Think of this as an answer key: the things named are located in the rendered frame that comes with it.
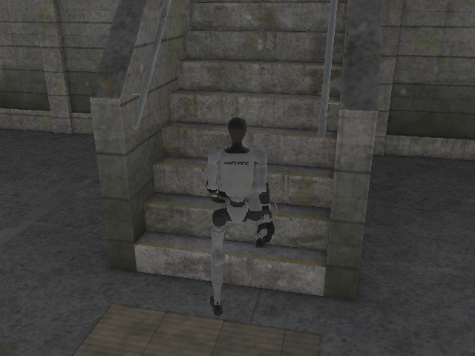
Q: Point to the left robot hand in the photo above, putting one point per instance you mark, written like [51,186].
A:
[222,194]

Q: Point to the right robot hand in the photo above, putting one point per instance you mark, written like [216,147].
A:
[270,231]

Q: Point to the left robot upper arm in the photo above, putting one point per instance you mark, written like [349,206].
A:
[213,158]

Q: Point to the right robot upper arm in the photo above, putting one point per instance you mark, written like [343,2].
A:
[260,158]

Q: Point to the robot shin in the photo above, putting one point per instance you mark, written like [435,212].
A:
[217,278]
[257,223]

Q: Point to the robot right shin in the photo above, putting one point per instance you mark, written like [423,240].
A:
[257,223]

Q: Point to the right robot forearm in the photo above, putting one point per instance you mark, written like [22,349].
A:
[265,205]

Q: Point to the robot left shin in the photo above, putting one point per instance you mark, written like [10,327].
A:
[217,278]

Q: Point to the left robot forearm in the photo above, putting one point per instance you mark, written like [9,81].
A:
[214,193]

